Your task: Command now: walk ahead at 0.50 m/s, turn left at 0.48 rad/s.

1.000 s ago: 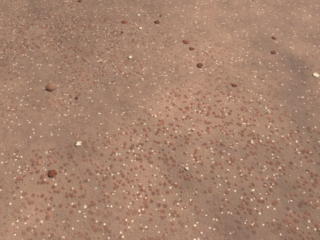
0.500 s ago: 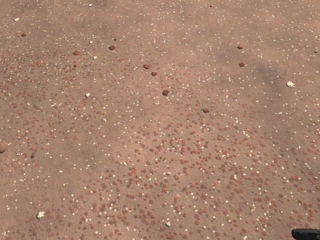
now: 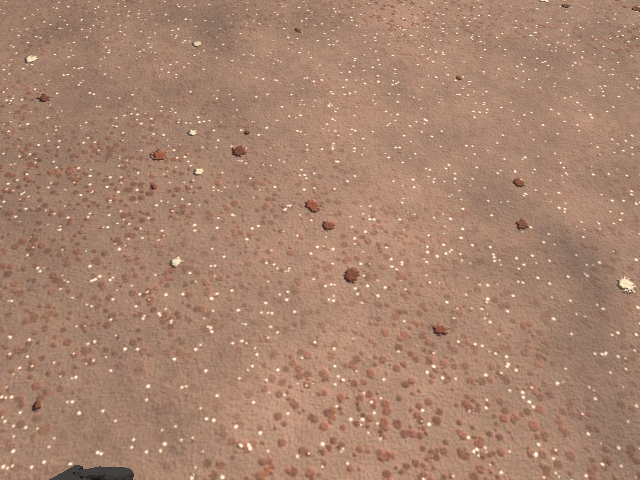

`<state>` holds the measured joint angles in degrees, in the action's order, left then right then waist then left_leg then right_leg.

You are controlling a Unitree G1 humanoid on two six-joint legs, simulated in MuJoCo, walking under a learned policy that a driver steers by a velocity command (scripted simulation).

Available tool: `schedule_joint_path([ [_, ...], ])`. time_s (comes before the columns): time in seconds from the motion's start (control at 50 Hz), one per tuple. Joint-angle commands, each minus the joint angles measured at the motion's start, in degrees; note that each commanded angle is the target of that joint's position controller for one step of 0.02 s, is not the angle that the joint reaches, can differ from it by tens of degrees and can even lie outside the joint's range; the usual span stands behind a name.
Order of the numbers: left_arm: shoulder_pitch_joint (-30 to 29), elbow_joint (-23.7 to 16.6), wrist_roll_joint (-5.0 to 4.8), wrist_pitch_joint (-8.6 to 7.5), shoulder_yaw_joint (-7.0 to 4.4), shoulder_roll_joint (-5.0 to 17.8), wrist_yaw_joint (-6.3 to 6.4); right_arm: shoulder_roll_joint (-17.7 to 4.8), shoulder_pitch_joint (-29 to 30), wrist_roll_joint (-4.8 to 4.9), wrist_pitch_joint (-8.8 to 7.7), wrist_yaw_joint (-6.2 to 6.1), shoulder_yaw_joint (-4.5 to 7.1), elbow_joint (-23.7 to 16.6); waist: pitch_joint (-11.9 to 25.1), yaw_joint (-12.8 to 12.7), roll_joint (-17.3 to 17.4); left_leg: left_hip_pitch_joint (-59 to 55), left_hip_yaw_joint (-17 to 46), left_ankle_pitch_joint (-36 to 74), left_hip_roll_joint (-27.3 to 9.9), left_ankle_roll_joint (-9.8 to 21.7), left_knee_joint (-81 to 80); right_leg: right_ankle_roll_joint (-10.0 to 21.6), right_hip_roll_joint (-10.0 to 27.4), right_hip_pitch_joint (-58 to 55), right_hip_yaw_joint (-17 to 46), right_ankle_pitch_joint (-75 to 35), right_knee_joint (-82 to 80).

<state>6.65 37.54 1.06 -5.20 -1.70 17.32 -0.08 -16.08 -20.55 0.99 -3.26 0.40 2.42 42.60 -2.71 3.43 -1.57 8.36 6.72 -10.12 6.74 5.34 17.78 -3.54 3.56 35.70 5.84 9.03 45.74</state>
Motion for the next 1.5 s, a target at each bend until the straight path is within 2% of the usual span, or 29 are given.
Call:
schedule_joint_path([
  [0.02,-5.42,-4.4,-0.33,-1.02,-0.61,2.78,-0.23,-10.66,0.18,0.39,-0.15,-1.27,3.03,-3.16,2.09,0.15,6.11,4.27,9.58,13.97,-11.15,6.87,-4.55,-1.04,-3.54,-5.76,-2.57,-11.06,-10.34],
  [0.12,-9.71,-5.45,-1.32,-1.99,-1.61,4.82,-1.05,-10.17,-2.6,0.88,1.02,-1.83,3.15,-1.69,2.04,0.55,7.21,-0.93,16.43,8.69,-13.63,5.1,0.25,0.91,-5.03,-9.82,-0.08,-10.83,-18.27],
  [0.18,-1.72,-3.48,-1.32,-2.57,-3.28,7.54,-0.57,-9.33,-0.28,0.57,1.49,-1.77,3.15,-2.29,4.82,-4.35,8.55,-1.61,17.53,15.02,-12.53,2.9,8.18,4.58,-4.31,-21.25,-1.16,-7.07,-22.45],
  [0.2,5.71,-2.56,-0.52,-2.72,-4.12,9.55,-0.11,-6.86,0.56,-0.02,1.36,-1.41,2.19,-3.29,11.82,-8.01,6.26,2.81,14.72,13.18,-9.78,1.23,19.62,7.78,1.44,-34.57,3.03,-6.04,-20.81],
  [0.22,12.98,-1.76,0.33,-2.22,-5.28,13.92,0.32,-2.93,-4.83,0.07,0.99,-1.36,0.95,-4.38,20.83,-7.95,-4.91,18.6,7.1,-4.91,-2.17,-2.66,37.94,14.79,13.96,-54.99,21.01,0.04,-20.78],
  [0.24,14.85,-0.12,-0.93,-1.44,-5.21,12.53,-0.28,-4.06,-8.57,1.02,0.66,-1.39,0.58,-5.14,22.78,-6.53,-16.67,31.11,4.07,-24.52,-2.41,-3.84,49.5,19.41,21.25,-58.9,39.5,13.1,-26.08],
  [0.26,11.73,-0.99,-1.42,-1.19,-4.05,7.71,-0.23,-9.22,-5.11,1.44,0.84,-1.4,1.87,-4.13,14.07,-7.37,-8.54,34.87,4.82,-20.34,-6.17,-4.36,54.04,17.28,19.15,-51.31,34.97,19.86,-28.26],
  [0.32,5.92,-0.22,-0.56,-0.74,-2.69,3.78,-0.13,-8.85,3.28,0.07,1.47,-1.07,2.64,-5.88,1.76,-5.42,-2.78,32.2,1.33,-10.14,-11.16,-5.29,50.45,13.72,12.0,-33.68,15.03,4.41,-32.34],
  [0.42,5.58,2.41,-0.84,-1.73,-3.55,5.68,-0.23,-4.59,5.65,0.25,2.28,-0.26,1.76,-7.9,0.25,-4.12,-3.09,31.99,-0.64,-3.43,-13.65,-6.59,43.79,15.26,10.75,-28.97,2.89,-6.55,-37.55],
  [0.54,7.56,5.04,-1.19,-0.87,-4.05,8.52,0.03,-3.05,14.7,0.27,0.96,1.62,0.82,-10.25,-0.86,-7.3,-0.81,29.48,-4.8,12.17,-12.55,-5.7,25.56,13.23,9.08,-32.12,-8.73,-14.82,-37.41],
  [0.64,10.26,7.18,-2.4,0.97,-4.71,11.05,0.3,-4.09,20.08,0.23,1.0,3.14,1.19,-13.7,-2.04,-7.32,-1.4,27.98,-8.91,5.97,-9.81,-2.43,17.78,11.0,11.34,-39.86,-12.88,-29.12,-31.56],
  [0.7,8.79,6.28,-2.98,2.19,-4.9,12.17,1.5,-9.81,4.93,-0.61,1.26,2.78,4.43,-10.65,7.75,1.76,-2.63,5.47,-12.18,7.49,-2.86,1.76,12.44,7.11,8.5,-35.97,-16.34,-49.98,-7.86],
  [0.72,9.83,5.2,-1.93,1.75,-3.98,10.07,1.54,-13.72,-2.34,-0.59,1.86,1.51,5.96,-9.26,12.61,4.99,2.77,-11.03,-3.92,21.22,-8.02,4.82,11.33,3.9,5.38,-22.9,-16.54,-31.36,8.55],
  [0.74,16.95,2.19,0.93,0.68,-1.31,2.35,0.46,-20.1,0.99,-1.56,1.69,0.74,6.18,-10.88,20.7,-3.02,18.49,-31.52,26.48,39.18,-26.76,17.41,12.79,-0.06,-5.79,1.88,-12.6,28.41,31.01],
  [0.76,15.17,4.44,-0.4,-0.13,-1.96,8.63,-0.29,-14.99,-0.17,-1.58,1.54,0.82,5.03,-13.01,32.38,2.35,9.37,-31.81,31.85,38.65,-29.99,20.12,9.58,0.49,-4.45,0.93,-0.16,29.95,37.23],
  [0.78,9.81,3.45,-2.62,0.04,-2.45,10.15,-0.51,-11.06,3.04,-1.64,1.32,1.04,3.62,-12.38,24.52,2.44,6.43,-25.72,20.74,42.82,-27.44,17.01,9.27,1.21,-1.1,3.4,-0.32,25.02,35.36],
  [0.82,8.02,4.32,-1.84,0.68,-1.85,7.77,0.39,-6.47,7.94,-0.38,1.07,0.83,2.17,-10.7,13.1,-1.23,1.92,-11.01,10.63,38.25,-22.0,11.51,6.33,0.88,2.96,2.37,-2.38,19.1,25.02],
  [0.86,11.37,6.15,-1.94,2.62,-1.89,6.98,0.69,-5.67,11.36,-1.89,0.7,0.88,1.54,-9.83,10.64,-4.85,3.72,2.05,4.64,39.7,-20.21,10.68,1.87,-0.13,3.27,-8.44,-2.9,15.32,21.26],
  [0.94,12.4,7.26,-1.24,4.17,-1.17,3.6,1.58,-5.58,15.03,-2.9,-0.63,0.47,1.54,-6.39,9.37,-6.42,6.0,7.9,-4.93,39.01,-17.76,9.18,-1.06,-1.58,2.73,-15.23,-3.06,5.88,6.47],
  [1.0,7.84,5.8,-1.65,4.58,-1.55,4.83,1.35,-7.48,14.37,-3.0,0.16,-0.42,2.15,-4.19,7.99,-4.13,6.97,5.11,-6.2,30.59,-18.72,8.63,-2.78,-1.08,2.26,-13.8,-3.65,0.33,1.34],
  [1.1,3.08,2.36,-1.65,6.14,-2.6,5.86,0.76,-8.49,13.19,-1.7,2.73,-1.47,2.86,-1.85,4.1,-2.3,6.42,-0.65,-3.29,17.45,-23.46,9.36,-2.18,0.22,2.43,-7.68,-4.22,8.97,-0.16],
  [1.2,5.14,1.57,-2.0,6.1,-3.04,4.36,-0.93,-9.24,14.08,0.12,4.46,-2.46,3.51,-1.21,5.49,-4.18,6.58,-4.96,-5.63,24.43,-23.17,5.31,7.43,3.36,-1.28,-13.91,-9.04,5.19,-14.2],
  [1.22,6.55,1.68,-1.74,5.79,-3.61,5.77,-0.94,-8.64,11.99,0.43,4.48,-2.62,3.51,-0.3,6.25,-4.78,4.86,-3.46,-8.03,21.62,-20.52,1.91,12.18,5.08,-1.85,-18.84,-7.58,-4.71,-20.87],
  [1.24,8.49,1.4,-1.47,5.62,-5.19,11.3,-0.27,-6.93,11.01,-0.95,3.95,-2.57,3.15,-0.88,8.42,-4.03,-4.62,4.35,-13.19,11.29,-14.97,-3.04,24.12,8.6,5.07,-27.68,3.33,-25.67,-23.25],
  [1.26,9.86,0.76,-0.59,5.5,-6.46,17.02,0.19,-4.46,14.14,-3.02,3.43,-2.38,2.28,-3.77,8.89,-4.57,-17.4,23.01,-13.98,-22.87,-4.26,-8.58,38.51,20.74,17.81,-37.21,21.8,-47.62,-22.49],
  [1.28,12.32,0.62,-0.07,4.85,-5.31,12.51,0.1,-5.79,17.22,-2.85,3.11,-2.03,2.51,-3.81,14.17,-7.97,-9.28,26.32,-4.33,-30.14,-4.37,-8.61,47.84,24.7,18.44,-39.84,22.0,-46.69,-22.66],
  [1.3,10.23,0.44,-0.21,4.18,-5.03,11.42,0.11,-6.66,17.3,-1.26,3.14,-1.7,2.9,-3.68,12.59,-6.76,-6.05,28.29,-2.58,-26.65,-5.76,-8.11,50.67,22.49,15.68,-39.35,17.19,-43.68,-22.31],
  [1.34,5.22,-0.45,-2.16,4.21,-4.74,9.58,0.72,-7.3,17.02,-1.11,3.54,-2.4,3.33,-2.64,9.87,-4.86,-2.13,30.29,-1.94,-19.39,-7.51,-8.43,47.16,17.9,11.6,-37.52,12.94,-36.26,-22.52],
  [1.5,4.1,-1.84,-1.91,6.41,-5.35,11.3,2.38,-5.46,17.31,-0.59,3.65,-2.43,2.98,-2.37,9.55,-4.34,-5.81,20.98,-1.98,-10.52,-5.0,-11.58,31.25,16.59,7.19,-31.44,13.23,-28.51,-23.31],
])
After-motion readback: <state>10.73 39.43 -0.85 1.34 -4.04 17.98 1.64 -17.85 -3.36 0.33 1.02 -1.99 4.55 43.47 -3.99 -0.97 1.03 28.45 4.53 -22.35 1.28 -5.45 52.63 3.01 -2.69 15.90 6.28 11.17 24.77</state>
